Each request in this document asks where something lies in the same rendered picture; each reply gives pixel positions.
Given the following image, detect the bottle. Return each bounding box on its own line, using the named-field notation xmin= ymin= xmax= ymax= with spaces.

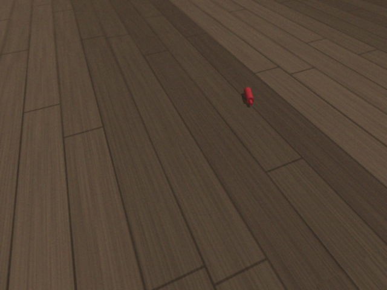
xmin=244 ymin=87 xmax=254 ymax=106

